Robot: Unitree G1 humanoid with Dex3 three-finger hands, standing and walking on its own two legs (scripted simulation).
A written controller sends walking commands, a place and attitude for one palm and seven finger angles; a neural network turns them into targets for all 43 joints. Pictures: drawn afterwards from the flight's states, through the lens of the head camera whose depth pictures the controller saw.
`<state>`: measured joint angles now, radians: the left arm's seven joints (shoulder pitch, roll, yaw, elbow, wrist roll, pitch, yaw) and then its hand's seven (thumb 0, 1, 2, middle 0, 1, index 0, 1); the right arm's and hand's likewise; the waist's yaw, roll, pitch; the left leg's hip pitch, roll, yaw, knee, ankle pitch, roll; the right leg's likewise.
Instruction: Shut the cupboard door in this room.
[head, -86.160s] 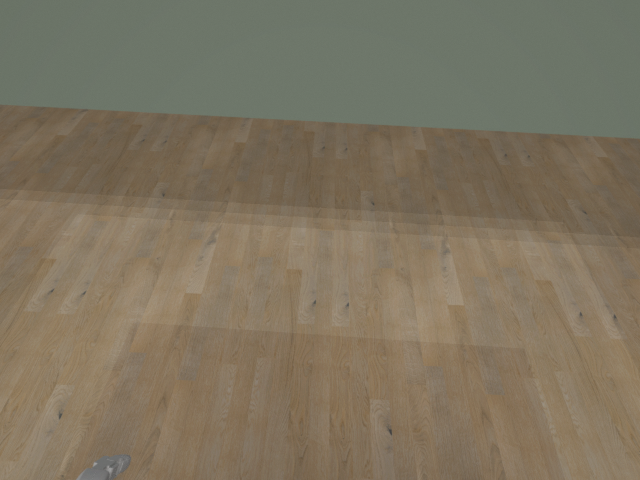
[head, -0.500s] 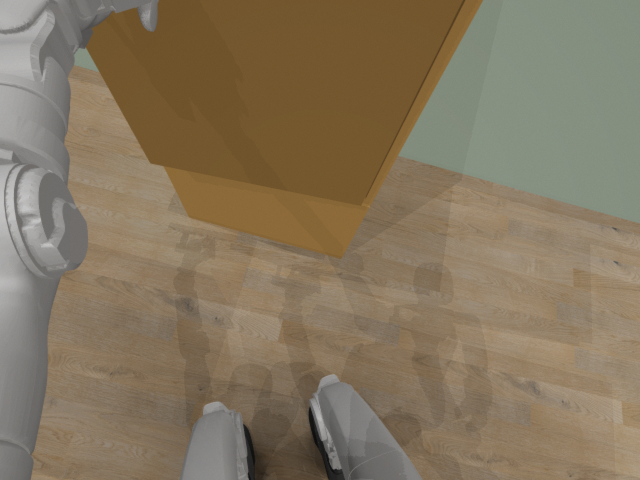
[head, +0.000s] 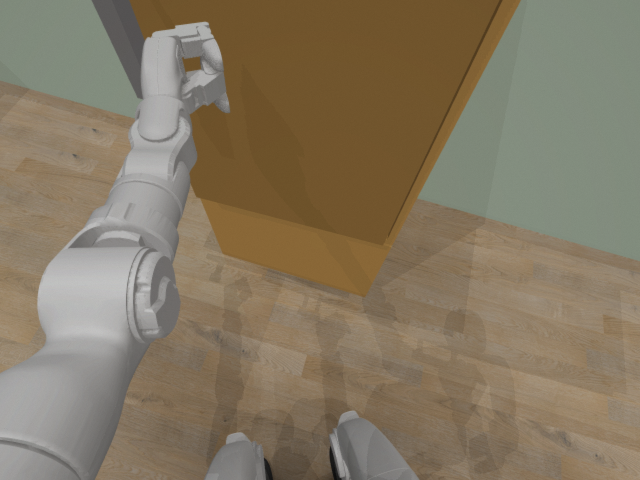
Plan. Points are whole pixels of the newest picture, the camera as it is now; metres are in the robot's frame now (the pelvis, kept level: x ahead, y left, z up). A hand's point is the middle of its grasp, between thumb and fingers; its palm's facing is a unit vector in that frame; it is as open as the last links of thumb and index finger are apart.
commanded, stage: pull the fist back off the door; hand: left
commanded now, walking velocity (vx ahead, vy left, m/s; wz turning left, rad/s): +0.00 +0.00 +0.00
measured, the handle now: (138, 32) +0.65 +0.11 +0.13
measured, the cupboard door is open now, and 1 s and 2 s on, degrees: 2 2 2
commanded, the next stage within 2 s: draw the hand back to the body in 0.46 s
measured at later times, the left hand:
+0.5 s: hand (225, 124) +0.48 +0.02 +0.13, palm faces -0.09 -0.99 -0.07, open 3.2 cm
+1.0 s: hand (123, 192) +0.39 +0.11 +0.16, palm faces -0.07 -1.00 -0.03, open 3.2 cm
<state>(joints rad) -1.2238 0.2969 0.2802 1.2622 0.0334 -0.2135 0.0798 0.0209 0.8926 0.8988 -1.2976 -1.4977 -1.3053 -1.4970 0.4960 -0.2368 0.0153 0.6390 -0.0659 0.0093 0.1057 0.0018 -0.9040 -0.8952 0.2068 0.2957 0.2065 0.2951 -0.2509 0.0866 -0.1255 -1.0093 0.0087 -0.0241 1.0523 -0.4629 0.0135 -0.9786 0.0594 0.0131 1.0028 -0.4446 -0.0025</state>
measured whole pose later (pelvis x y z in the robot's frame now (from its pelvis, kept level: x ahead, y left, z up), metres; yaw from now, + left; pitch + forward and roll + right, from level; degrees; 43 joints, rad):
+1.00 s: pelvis +0.01 -0.02 +0.05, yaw +1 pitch +7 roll +0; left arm -0.40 0.21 0.10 0.53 -0.19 -0.23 -0.13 0.02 0.90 0.90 -1.30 -1.50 -1.30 -1.50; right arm 0.34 -0.27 -0.01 0.59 0.06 0.01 -0.02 0.01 -0.91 -0.90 0.20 0.30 0.20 0.29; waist -0.05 0.05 -0.08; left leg -0.50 0.01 -0.02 0.75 -0.37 -0.01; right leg -0.49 0.05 0.02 0.74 -0.37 -0.03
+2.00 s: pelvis +0.02 +0.00 +0.08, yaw +3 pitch -3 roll +0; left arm 0.46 0.33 0.35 -0.36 -0.07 -0.05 0.11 0.02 0.90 0.90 -0.24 -0.34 -0.25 -0.34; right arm 0.20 -0.25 0.01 0.63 0.02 -0.07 -0.09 0.01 -0.90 -0.90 0.21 0.30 0.20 0.30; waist 0.07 0.08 -0.02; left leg -0.14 -0.03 -0.03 0.45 -0.26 0.02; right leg -0.12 0.01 0.02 0.43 -0.26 0.01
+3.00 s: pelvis -0.07 +0.02 +0.05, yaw +3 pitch -2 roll -2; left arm 0.49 0.40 0.44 -0.43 0.00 -0.20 0.14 0.02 0.89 0.90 -0.21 -0.30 -0.22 -0.30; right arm 0.25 -0.23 0.01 0.55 0.02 -0.03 -0.09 0.01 -0.90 -0.90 0.21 0.30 0.21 0.30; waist -0.01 0.02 0.00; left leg -0.43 -0.01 0.02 0.67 -0.23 0.07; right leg -0.37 0.02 0.05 0.63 -0.24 0.04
